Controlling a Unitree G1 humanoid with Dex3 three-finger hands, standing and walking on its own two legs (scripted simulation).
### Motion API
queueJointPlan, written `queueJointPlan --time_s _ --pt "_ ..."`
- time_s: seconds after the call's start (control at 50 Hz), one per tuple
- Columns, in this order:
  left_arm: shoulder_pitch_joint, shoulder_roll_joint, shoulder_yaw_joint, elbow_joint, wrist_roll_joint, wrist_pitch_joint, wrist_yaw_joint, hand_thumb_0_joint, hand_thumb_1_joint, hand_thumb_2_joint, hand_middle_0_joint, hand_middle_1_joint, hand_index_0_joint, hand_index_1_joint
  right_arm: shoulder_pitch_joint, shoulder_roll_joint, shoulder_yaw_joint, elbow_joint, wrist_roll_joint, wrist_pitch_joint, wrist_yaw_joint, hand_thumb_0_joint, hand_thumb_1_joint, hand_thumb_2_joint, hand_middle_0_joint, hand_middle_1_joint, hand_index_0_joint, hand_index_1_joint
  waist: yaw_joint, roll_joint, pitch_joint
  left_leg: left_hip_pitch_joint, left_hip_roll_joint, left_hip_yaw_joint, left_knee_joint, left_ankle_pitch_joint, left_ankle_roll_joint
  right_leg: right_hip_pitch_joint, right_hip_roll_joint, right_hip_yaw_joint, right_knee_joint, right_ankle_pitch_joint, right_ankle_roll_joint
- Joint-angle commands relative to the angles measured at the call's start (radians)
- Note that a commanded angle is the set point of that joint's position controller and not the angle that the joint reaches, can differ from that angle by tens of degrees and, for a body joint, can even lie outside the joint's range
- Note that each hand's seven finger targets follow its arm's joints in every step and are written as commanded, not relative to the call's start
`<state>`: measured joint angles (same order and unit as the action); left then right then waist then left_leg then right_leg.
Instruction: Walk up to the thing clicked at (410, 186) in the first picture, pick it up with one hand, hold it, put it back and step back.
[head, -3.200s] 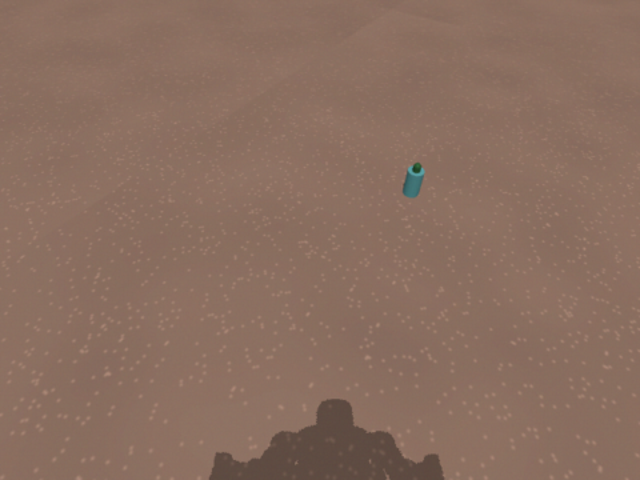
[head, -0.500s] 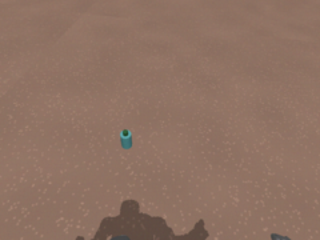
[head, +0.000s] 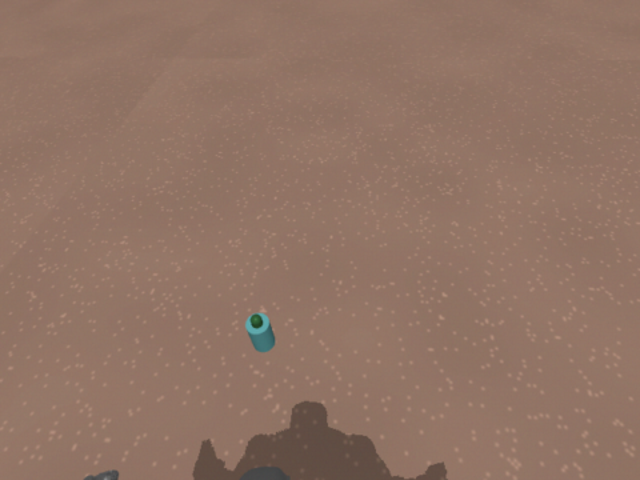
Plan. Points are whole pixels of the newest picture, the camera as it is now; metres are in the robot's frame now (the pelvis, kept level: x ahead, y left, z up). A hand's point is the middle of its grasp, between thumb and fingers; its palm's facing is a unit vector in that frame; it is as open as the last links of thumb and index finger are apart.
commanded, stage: walk up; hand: left
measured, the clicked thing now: (259, 330) +0.66 +0.26 -0.68
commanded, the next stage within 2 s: none
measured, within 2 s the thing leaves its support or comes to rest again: neither
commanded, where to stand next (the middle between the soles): +0.31 +0.04 m, yaw +1 degrees
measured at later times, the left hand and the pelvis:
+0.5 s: hand (127, 426) +0.23 +0.32 -0.14, palm faces -0.05 -0.93 -0.35, open 7.4 cm; pelvis +0.17 +0.04 +0.00, yaw +1 degrees
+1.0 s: hand (146, 367) +0.33 +0.32 -0.16, palm faces +0.03 -0.93 -0.37, open 7.4 cm; pelvis +0.26 +0.05 -0.01, yaw +2 degrees
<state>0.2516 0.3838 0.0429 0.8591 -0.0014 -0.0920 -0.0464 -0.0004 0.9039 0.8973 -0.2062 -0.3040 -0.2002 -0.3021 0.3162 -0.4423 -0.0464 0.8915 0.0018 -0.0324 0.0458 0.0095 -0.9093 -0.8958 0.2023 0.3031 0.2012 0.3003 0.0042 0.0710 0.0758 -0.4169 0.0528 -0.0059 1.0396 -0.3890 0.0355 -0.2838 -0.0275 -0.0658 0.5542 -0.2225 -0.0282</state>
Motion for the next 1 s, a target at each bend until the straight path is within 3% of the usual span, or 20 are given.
queueJointPlan --time_s 0.0,0.14,0.22,0.24,0.26,0.28,0.36,0.46,0.52,0.56,0.58,0.62,0.64,0.7,0.76,0.86,0.88,0.9,0.92,0.98 --pt "0.046 0.297 0.085 -0.063 0.006 -0.020 0.023 0.000 0.900 0.900 -0.200 -0.300 -0.200 -0.300 0.052 -0.175 -0.067 -0.057 -0.015 -0.023 0.012 0.000 -0.900 -0.900 0.200 0.300 0.200 0.300 0.015 -0.225 -0.003 -0.109 0.047 -0.007 -0.126 0.077 -0.029 0.039 -0.227 0.224 -0.309 -0.088 -0.196" --pt "0.052 0.316 0.086 -0.084 0.006 -0.018 0.016 0.000 0.900 0.900 -0.200 -0.300 -0.200 -0.300 -0.063 -0.153 -0.073 -0.088 -0.023 -0.043 0.030 0.000 -0.900 -0.900 0.200 0.300 0.200 0.300 0.025 -0.190 -0.020 0.035 0.035 0.051 -0.402 0.185 -0.030 0.006 -0.242 0.183 -0.261 -0.159 -0.186" --pt "0.053 0.252 0.050 -0.087 0.011 -0.005 0.020 0.000 0.900 0.900 -0.200 -0.300 -0.200 -0.300 0.099 -0.198 -0.096 -0.037 -0.030 -0.058 0.011 0.000 -0.900 -0.900 0.200 0.300 0.200 0.300 -0.083 -0.023 -0.100 0.390 -0.027 0.076 -0.530 0.081 0.013 -0.144 -0.138 0.052 0.102 0.007 -0.107" --pt "0.088 0.178 0.030 -0.101 0.001 -0.004 0.016 0.000 0.900 0.900 -0.200 -0.300 -0.200 -0.300 0.164 -0.289 -0.122 -0.041 -0.037 -0.065 0.000 0.000 -0.900 -0.900 0.200 0.300 0.200 0.300 -0.105 0.223 -0.143 0.512 0.200 -0.321 -0.690 -0.101 0.101 -0.322 -0.026 -0.037 0.439 -0.030 -0.034" --pt "0.093 0.222 0.046 -0.084 -0.001 0.002 0.030 0.000 0.900 0.900 -0.200 -0.300 -0.200 -0.300 0.174 -0.346 -0.131 -0.066 -0.017 -0.066 -0.003 0.000 -0.900 -0.900 0.200 0.300 0.200 0.300 -0.108 0.226 -0.131 0.530 0.378 -0.645 -0.800 -0.105 0.220 -0.443 0.056 0.018 0.564 -0.329 -0.018" --pt "0.049 0.283 0.052 -0.070 0.007 0.006 0.042 0.000 0.900 0.900 -0.200 -0.300 -0.200 -0.300 0.145 -0.323 -0.129 -0.066 -0.001 -0.060 -0.006 0.000 -0.900 -0.900 0.200 0.300 0.200 0.300 -0.093 0.083 -0.082 0.436 0.388 -0.614 -0.763 -0.022 0.260 -0.443 -0.005 0.118 0.636 -0.334 -0.021" --pt "0.139 0.253 0.049 -0.008 -0.005 0.014 0.023 0.000 0.900 0.900 -0.200 -0.300 -0.200 -0.300 0.007 -0.242 -0.087 -0.096 -0.002 -0.059 -0.018 0.000 -0.900 -0.900 0.200 0.300 0.200 0.300 -0.010 0.108 -0.032 0.250 0.217 -0.186 -0.733 0.165 0.174 -0.288 -0.080 0.087 0.448 -0.152 -0.006" --pt "0.061 0.210 0.051 -0.030 0.009 0.011 0.013 0.000 0.900 0.900 -0.200 -0.300 -0.200 -0.300 0.013 -0.244 -0.081 -0.115 -0.012 -0.051 -0.014 0.000 -0.900 -0.900 0.200 0.300 0.200 0.300 -0.032 0.116 -0.022 0.206 0.219 -0.118 -0.708 0.305 0.213 -0.194 -0.064 0.028 0.215 -0.081 0.024" --pt "0.072 0.181 0.048 -0.007 0.011 0.009 0.032 0.000 0.900 0.900 -0.200 -0.300 -0.200 -0.300 -0.040 -0.209 -0.058 -0.122 -0.006 -0.033 -0.022 0.000 -0.900 -0.900 0.200 0.300 0.200 0.300 -0.002 0.081 -0.051 0.135 0.187 -0.044 -0.573 0.558 0.174 -0.051 -0.009 -0.014 0.126 0.034 0.018" --pt "0.119 0.183 0.050 0.018 0.015 0.002 0.044 0.000 0.900 0.900 -0.200 -0.300 -0.200 -0.300 -0.073 -0.179 -0.043 -0.123 0.007 -0.019 -0.027 0.000 -0.900 -0.900 0.200 0.300 0.200 0.300 0.037 0.019 -0.096 0.096 0.135 0.002 -0.430 0.470 0.115 0.099 0.026 -0.020 -0.010 0.173 0.001" --pt "0.123 0.218 0.058 0.022 0.019 -0.003 0.052 0.000 0.900 0.900 -0.200 -0.300 -0.200 -0.300 -0.061 -0.135 -0.026 -0.122 0.015 -0.017 -0.030 0.000 -0.900 -0.900 0.200 0.300 0.200 0.300 0.050 -0.054 -0.124 0.057 0.088 0.033 -0.342 0.359 0.067 0.178 -0.001 0.024 -0.054 0.189 -0.026" --pt "0.138 0.343 0.088 -0.018 0.018 -0.014 0.052 0.000 0.900 0.900 -0.200 -0.300 -0.200 -0.300 0.057 -0.077 -0.003 -0.115 0.007 -0.004 -0.029 0.000 -0.900 -0.900 0.200 0.300 0.200 0.300 0.024 -0.275 -0.137 -0.154 -0.059 0.035 -0.024 -0.172 0.004 0.241 -0.373 0.600 -0.262 -0.107 -0.164" --pt "0.103 0.377 0.095 -0.023 0.008 -0.004 0.050 0.000 0.900 0.900 -0.200 -0.300 -0.200 -0.300 0.025 -0.187 -0.043 -0.096 -0.003 0.008 -0.040 0.000 -0.900 -0.900 0.200 0.300 0.200 0.300 0.040 -0.226 -0.107 -0.161 -0.033 -0.005 0.067 -0.249 0.015 0.182 -0.410 0.650 -0.260 -0.221 -0.261" --pt "0.027 0.315 0.075 -0.035 0.011 0.007 0.058 0.000 0.900 0.900 -0.200 -0.300 -0.200 -0.300 0.024 -0.197 -0.049 -0.050 0.000 0.012 -0.039 0.000 -0.900 -0.900 0.200 0.300 0.200 0.300 0.016 -0.209 -0.020 -0.172 0.031 -0.047 0.002 -0.104 -0.001 0.069 -0.282 0.432 -0.277 -0.313 -0.197" --pt "-0.004 0.288 0.067 -0.037 0.024 0.013 0.052 0.000 0.900 0.900 -0.200 -0.300 -0.200 -0.300 0.050 -0.158 -0.042 -0.006 -0.013 0.010 -0.027 0.000 -0.900 -0.900 0.200 0.300 0.200 0.300 0.007 -0.250 -0.050 -0.040 0.015 0.005 -0.166 -0.062 -0.017 -0.015 -0.226 0.277 -0.229 -0.155 -0.181" --pt "-0.104 0.232 0.036 -0.020 0.008 0.045 0.048 0.000 0.900 0.900 -0.200 -0.300 -0.200 -0.300 0.030 -0.141 -0.043 0.054 -0.019 -0.001 -0.037 0.000 -0.900 -0.900 0.200 0.300 0.200 0.300 -0.031 -0.178 -0.082 0.247 -0.034 0.061 -0.456 0.146 -0.015 -0.210 -0.180 0.170 -0.078 -0.196 -0.107" --pt "-0.104 0.200 0.022 -0.015 0.003 0.052 0.047 0.000 0.900 0.900 -0.200 -0.300 -0.200 -0.300 0.018 -0.159 -0.045 0.051 -0.024 -0.008 -0.044 0.000 -0.900 -0.900 0.200 0.300 0.200 0.300 -0.040 -0.121 -0.084 0.267 0.005 -0.008 -0.556 0.120 -0.004 -0.233 -0.157 0.150 -0.026 -0.211 -0.074" --pt "-0.079 0.140 0.006 -0.008 -0.008 0.059 0.043 0.000 0.900 0.900 -0.200 -0.300 -0.200 -0.300 -0.032 -0.213 -0.050 0.035 -0.032 -0.019 -0.048 0.000 -0.900 -0.900 0.200 0.300 0.200 0.300 -0.010 0.046 -0.083 0.204 0.167 -0.281 -0.698 -0.011 0.037 -0.237 -0.069 0.098 0.078 -0.241 -0.018" --pt "-0.056 0.183 0.017 0.029 -0.016 0.068 0.051 0.000 0.900 0.900 -0.200 -0.300 -0.200 -0.300 -0.127 -0.266 -0.048 0.014 -0.020 -0.018 -0.045 0.000 -0.900 -0.900 0.200 0.300 0.200 0.300 0.015 0.114 -0.039 0.034 0.277 -0.420 -0.783 -0.191 0.126 -0.133 -0.003 0.059 0.175 -0.290 0.002" --pt "-0.043 0.186 0.017 0.102 -0.008 0.059 0.050 0.000 0.900 0.900 -0.200 -0.300 -0.200 -0.300 -0.209 -0.187 -0.016 0.033 -0.012 -0.013 -0.043 0.000 -0.900 -0.900 0.200 0.300 0.200 0.300 0.046 0.028 -0.025 0.016 0.153 -0.199 -0.675 0.004 0.060 0.022 -0.024 0.075 0.013 -0.100 -0.004"
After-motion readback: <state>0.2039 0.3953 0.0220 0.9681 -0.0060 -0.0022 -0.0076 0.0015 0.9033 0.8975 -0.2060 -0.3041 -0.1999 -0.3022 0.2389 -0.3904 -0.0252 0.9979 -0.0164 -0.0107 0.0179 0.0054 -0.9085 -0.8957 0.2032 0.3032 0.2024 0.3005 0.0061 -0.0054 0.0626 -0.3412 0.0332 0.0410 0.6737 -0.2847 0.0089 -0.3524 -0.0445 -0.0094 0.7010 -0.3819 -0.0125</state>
